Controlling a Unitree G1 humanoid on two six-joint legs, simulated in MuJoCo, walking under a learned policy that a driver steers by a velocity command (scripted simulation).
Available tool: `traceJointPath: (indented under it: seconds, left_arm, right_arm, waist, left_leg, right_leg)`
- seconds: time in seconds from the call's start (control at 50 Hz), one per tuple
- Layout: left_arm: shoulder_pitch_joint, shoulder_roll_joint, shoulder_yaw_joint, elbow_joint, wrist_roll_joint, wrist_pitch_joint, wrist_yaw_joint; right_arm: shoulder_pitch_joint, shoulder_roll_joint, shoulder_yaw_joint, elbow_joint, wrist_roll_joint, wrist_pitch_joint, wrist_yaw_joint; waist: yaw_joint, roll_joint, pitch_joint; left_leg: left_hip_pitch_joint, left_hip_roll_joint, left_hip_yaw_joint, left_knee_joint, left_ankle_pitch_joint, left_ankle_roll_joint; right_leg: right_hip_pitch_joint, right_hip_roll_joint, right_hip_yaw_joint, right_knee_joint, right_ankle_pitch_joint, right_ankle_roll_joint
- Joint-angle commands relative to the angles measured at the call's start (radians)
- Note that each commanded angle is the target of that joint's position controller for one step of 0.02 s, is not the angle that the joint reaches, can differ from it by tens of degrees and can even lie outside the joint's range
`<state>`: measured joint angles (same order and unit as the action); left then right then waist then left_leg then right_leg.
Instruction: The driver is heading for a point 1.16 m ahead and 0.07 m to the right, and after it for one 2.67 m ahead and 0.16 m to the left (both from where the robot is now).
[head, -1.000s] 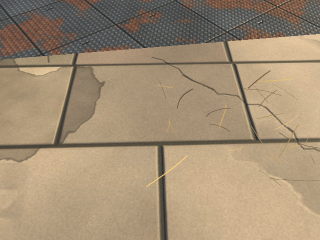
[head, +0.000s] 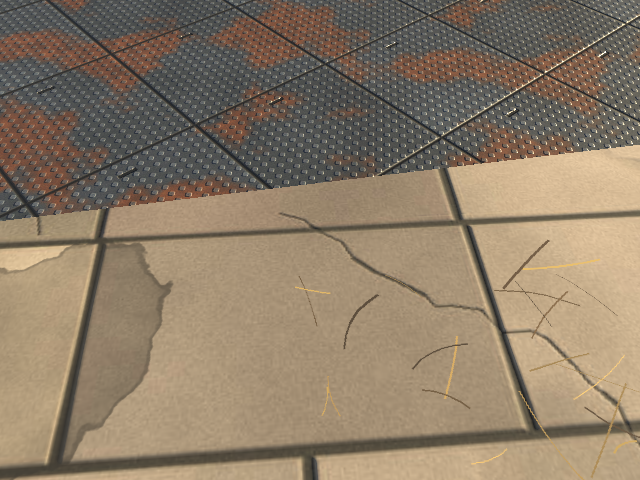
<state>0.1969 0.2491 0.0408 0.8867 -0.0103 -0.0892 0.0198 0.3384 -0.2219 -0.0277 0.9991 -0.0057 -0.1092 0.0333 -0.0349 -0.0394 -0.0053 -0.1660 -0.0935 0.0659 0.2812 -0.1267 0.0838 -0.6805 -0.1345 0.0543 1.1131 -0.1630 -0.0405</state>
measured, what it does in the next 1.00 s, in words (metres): walks ahead: right foot, then left foot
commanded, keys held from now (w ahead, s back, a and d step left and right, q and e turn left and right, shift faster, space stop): w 1.00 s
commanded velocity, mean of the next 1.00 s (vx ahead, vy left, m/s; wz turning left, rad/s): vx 0.50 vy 0.00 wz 0.00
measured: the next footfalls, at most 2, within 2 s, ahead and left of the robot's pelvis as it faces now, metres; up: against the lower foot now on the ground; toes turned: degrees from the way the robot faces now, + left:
right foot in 0.30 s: +0.34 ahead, -0.17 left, +0.00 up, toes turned -2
left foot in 0.88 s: +0.66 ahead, +0.07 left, +0.00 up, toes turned +3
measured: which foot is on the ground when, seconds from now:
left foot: down 0.00-0.30, up 0.32-0.86, down 0.88-1.00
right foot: up 0.00-0.28, down 0.30-0.90, up 0.92-1.00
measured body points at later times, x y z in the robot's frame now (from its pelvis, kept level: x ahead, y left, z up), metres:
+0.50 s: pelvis +0.28 -0.08 +0.00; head +0.30 -0.09 +0.45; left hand +0.34 +0.18 -0.13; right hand +0.35 -0.35 -0.14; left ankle +0.25 +0.07 -0.66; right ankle +0.30 -0.16 -0.75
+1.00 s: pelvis +0.55 -0.01 -0.01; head +0.58 +0.00 +0.44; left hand +0.57 +0.25 -0.16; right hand +0.68 -0.27 -0.13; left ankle +0.61 +0.07 -0.75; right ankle +0.43 -0.16 -0.65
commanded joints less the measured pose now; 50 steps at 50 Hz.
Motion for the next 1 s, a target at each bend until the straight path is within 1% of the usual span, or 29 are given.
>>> traceJointPath:
  seconds: [0.02,0.12,0.22,0.26,0.28,0.3,0.32,0.34,0.36,0.38,0.4,0.44,0.46,0.5,0.52,0.54,0.58,0.66,0.76,0.82,0.84,0.86,0.88,0.9,0.92,0.94,0.96,0.98,1.0]
  left_arm:
    - [0.02,0.046,0.015,-0.043,0.01,0.0,0.004]
    - [-0.162,0.03,0.008,-0.092,-0.003,-0.011,-0.015]
    - [-0.264,0.041,0.002,-0.144,-0.013,-0.026,-0.048]
    - [-0.216,0.066,0.011,-0.142,-0.013,-0.034,-0.055]
    - [-0.134,0.092,0.025,-0.123,-0.011,-0.037,-0.054]
    - [0.041,0.142,0.052,-0.069,-0.011,-0.039,-0.048]
    - [0.25,0.234,0.077,-0.029,0.002,-0.037,-0.038]
    - [0.306,0.287,0.087,-0.003,0.007,-0.03,-0.047]
    - [0.285,0.179,0.059,-0.013,0.006,-0.032,-0.048]
    - [0.189,0.137,0.044,-0.033,0.003,-0.034,-0.045]
    - [0.093,0.103,0.029,-0.051,0.005,-0.031,-0.049]
    - [0.038,0.076,0.021,-0.054,0.016,-0.035,-0.056]
    - [0.045,0.063,0.02,-0.041,0.015,-0.036,-0.058]
    - [0.068,0.086,0.025,-0.021,0.013,-0.039,-0.053]
    - [0.094,0.086,0.025,-0.009,0.013,-0.039,-0.049]
    - [0.109,0.112,0.031,0.0,0.014,-0.035,-0.043]
    - [0.138,0.112,0.031,0.012,0.013,-0.027,-0.031]
    - [0.19,0.125,0.032,0.036,0.003,-0.019,-0.019]
    - [0.256,0.134,0.039,0.081,-0.006,-0.002,-0.013]
    - [0.233,0.153,0.049,0.086,-0.009,0.011,-0.006]
    - [0.211,0.162,0.051,0.081,-0.008,0.015,-0.006]
    - [0.191,0.154,0.047,0.076,-0.005,0.021,-0.006]
    - [0.182,0.127,0.035,0.06,0.005,0.022,-0.006]
    - [0.297,0.019,0.002,0.048,0.008,0.006,-0.017]
    - [0.295,0.019,-0.003,0.063,-0.001,-0.022,-0.023]
    - [0.207,0.113,0.023,0.038,-0.03,-0.038,-0.027]
    - [0.131,0.129,0.026,0.014,-0.036,-0.044,-0.023]
    - [0.086,0.124,0.033,0.008,-0.02,-0.037,-0.013]
    - [0.108,0.106,0.038,0.009,-0.012,-0.024,-0.007]
  right_arm:
    - [-0.032,-0.138,-0.022,-0.056,0.003,-0.014,-0.021]
    - [0.064,-0.162,-0.026,-0.031,0.02,0.0,-0.035]
    - [0.12,-0.17,-0.033,-0.004,0.024,0.025,-0.039]
    - [0.1,-0.186,-0.039,-0.006,0.025,0.034,-0.041]
    - [0.074,-0.19,-0.039,-0.013,0.024,0.038,-0.041]
    - [0.06,-0.167,-0.03,-0.021,0.016,0.041,-0.039]
    - [0.055,-0.128,-0.011,-0.056,-0.003,0.037,-0.039]
    - [0.18,0.007,0.025,-0.051,0.009,0.011,-0.028]
    - [0.126,-0.11,0.0,-0.043,0.034,-0.013,-0.025]
    - [0.027,-0.168,-0.017,-0.077,0.052,-0.026,-0.023]
    - [-0.044,-0.167,-0.02,-0.09,0.04,-0.023,-0.031]
    - [-0.02,-0.129,-0.025,-0.091,0.022,-0.005,-0.035]
    - [-0.004,-0.11,-0.026,-0.086,0.024,0.008,-0.034]
    - [-0.02,-0.091,-0.027,-0.091,0.024,0.026,-0.038]
    - [-0.055,-0.096,-0.03,-0.101,0.017,0.03,-0.039]
    - [-0.088,-0.088,-0.029,-0.118,0.014,0.032,-0.039]
    - [-0.169,-0.087,-0.031,-0.143,0.011,0.03,-0.038]
    - [-0.308,-0.069,-0.025,-0.179,0.015,0.023,-0.028]
    - [-0.43,-0.074,-0.02,-0.227,0.026,0.012,-0.004]
    - [-0.404,-0.101,-0.028,-0.234,0.027,0.001,0.01]
    - [-0.343,-0.123,-0.04,-0.22,0.026,-0.001,0.01]
    - [-0.209,-0.155,-0.061,-0.178,0.024,-0.001,0.005]
    - [-0.018,-0.215,-0.086,-0.125,0.02,0.0,-0.003]
    - [0.126,-0.315,-0.112,-0.097,0.0,0.006,-0.009]
    - [0.129,-0.259,-0.091,-0.094,0.009,0.008,-0.006]
    - [0.046,-0.2,-0.072,-0.104,0.018,0.005,-0.006]
    - [-0.049,-0.163,-0.059,-0.128,0.018,0.005,-0.006]
    - [-0.122,-0.126,-0.047,-0.137,0.01,0.004,-0.001]
    - [-0.151,-0.113,-0.042,-0.137,-0.001,-0.002,0.002]
  waist:
    - [0.041,0.07,0.06]
    - [-0.026,0.08,0.07]
    - [-0.048,0.093,0.098]
    - [-0.01,0.116,0.071]
    - [0.042,0.122,0.023]
    - [0.119,0.107,-0.083]
    - [0.187,-0.011,-0.253]
    - [0.121,-0.289,-0.366]
    - [0.147,-0.177,-0.328]
    - [0.129,-0.119,-0.195]
    - [0.094,0.0,-0.112]
    - [0.032,-0.023,-0.067]
    - [0.019,-0.033,-0.056]
    - [0.007,-0.018,-0.017]
    - [0.014,-0.007,0.001]
    - [0.015,-0.015,0.008]
    - [0.036,-0.005,0.027]
    - [0.077,-0.014,0.059]
    - [0.106,-0.022,0.103]
    - [0.068,-0.04,0.076]
    - [0.032,-0.055,0.035]
    - [-0.038,-0.051,-0.042]
    - [-0.111,-0.01,-0.169]
    - [-0.09,0.217,-0.329]
    - [-0.087,0.289,-0.402]
    - [-0.076,0.228,-0.256]
    - [-0.046,0.156,-0.15]
    - [-0.012,0.078,-0.067]
    - [0.027,0.121,-0.047]
  left_leg:
    - [-0.079,0.288,-0.222,-0.198,0.048,0.169]
    - [0.039,0.28,-0.172,-0.182,0.064,0.127]
    - [0.192,0.34,-0.186,-0.098,0.085,0.114]
    - [0.213,0.353,-0.189,-0.031,0.2,0.097]
    - [0.204,0.33,-0.164,0.064,0.372,0.08]
    - [0.147,0.271,-0.118,0.263,0.491,0.053]
    - [-0.069,0.201,-0.056,0.604,0.268,0.012]
    - [-0.477,0.02,-0.067,0.924,-0.369,-0.045]
    - [-0.586,0.071,-0.204,1.052,-0.418,-0.022]
    - [-0.631,0.122,-0.187,1.059,-0.324,-0.004]
    - [-0.576,0.177,-0.152,1.012,-0.23,-0.001]
    - [-0.48,0.231,-0.153,0.922,-0.142,-0.017]
    - [-0.45,0.234,-0.146,0.891,-0.125,-0.024]
    - [-0.471,0.238,-0.13,0.837,-0.095,-0.038]
    - [-0.501,0.24,-0.123,0.806,-0.06,-0.043]
    - [-0.537,0.242,-0.123,0.748,-0.014,-0.054]
    - [-0.576,0.242,-0.119,0.637,0.079,-0.065]
    - [-0.533,0.207,-0.083,0.41,0.226,-0.063]
    - [-0.553,0.185,-0.079,0.281,0.18,-0.039]
    - [-0.46,0.158,-0.06,0.238,0.077,-0.004]
    - [-0.354,0.126,-0.032,0.23,0.053,0.012]
    - [-0.17,0.089,-0.002,0.215,0.056,0.035]
    - [0.123,0.154,-0.076,0.246,0.08,0.08]
    - [0.543,0.42,-0.515,0.203,-0.062,0.235]
    - [0.59,0.492,-0.809,0.034,-0.147,0.27]
    - [0.471,0.458,-0.686,0.018,-0.19,0.211]
    - [0.309,0.426,-0.541,-0.003,-0.137,0.173]
    - [0.148,0.378,-0.43,-0.044,-0.064,0.146]
    - [0.049,0.352,-0.368,-0.075,-0.012,0.137]
  right_leg:
    - [-0.038,-0.035,0.008,-0.147,0.161,0.022]
    - [-0.007,0.018,-0.037,-0.443,0.283,0.032]
    - [-0.007,0.045,-0.044,-0.573,0.16,0.004]
    - [0.094,0.072,-0.063,-0.611,0.086,-0.024]
    - [0.22,0.105,-0.092,-0.633,0.071,-0.045]
    - [0.453,0.122,-0.099,-0.636,0.083,-0.078]
    - [0.78,-0.076,0.128,-0.62,0.105,-0.154]
    - [1.101,-0.273,0.592,-0.743,-0.084,-0.299]
    - [1.066,-0.256,0.646,-0.803,-0.146,-0.263]
    - [0.935,-0.226,0.49,-0.813,-0.065,-0.217]
    - [0.774,-0.172,0.351,-0.844,0.07,-0.177]
    - [0.618,-0.126,0.232,-0.9,0.191,-0.187]
    - [0.58,-0.104,0.193,-0.93,0.185,-0.188]
    - [0.541,-0.09,0.133,-0.962,0.244,-0.195]
    - [0.543,-0.078,0.099,-0.963,0.316,-0.188]
    - [0.554,-0.09,0.097,-0.976,0.308,-0.195]
    - [0.57,-0.083,0.072,-0.992,0.29,-0.187]
    - [0.587,-0.055,0.013,-1.011,0.228,-0.157]
    - [0.725,-0.11,0.016,-0.965,0.215,-0.149]
    - [0.778,-0.135,0.016,-0.887,0.348,-0.126]
    - [0.775,-0.124,0.002,-0.818,0.504,-0.114]
    - [0.741,-0.082,-0.032,-0.664,0.642,-0.093]
    - [0.586,-0.025,-0.072,-0.418,0.558,-0.058]
    - [0.163,0.133,-0.113,0.002,0.14,0.019]
    - [0.011,0.193,0.038,0.181,-0.398,0.015]
    - [-0.084,0.127,0.071,0.255,-0.361,-0.009]
    - [-0.082,0.068,0.036,0.223,-0.264,-0.023]
    - [-0.037,0.027,0.014,0.158,-0.18,-0.024]
    - [0.034,-0.006,0.023,0.1,-0.127,-0.023]
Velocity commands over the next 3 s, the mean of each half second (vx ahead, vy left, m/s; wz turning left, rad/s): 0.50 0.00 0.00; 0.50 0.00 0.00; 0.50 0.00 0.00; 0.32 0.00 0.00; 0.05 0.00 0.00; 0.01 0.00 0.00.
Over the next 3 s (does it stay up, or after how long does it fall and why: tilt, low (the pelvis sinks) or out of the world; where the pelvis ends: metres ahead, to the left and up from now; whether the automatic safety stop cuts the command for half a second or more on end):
stays up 1.11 -0.05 -0.02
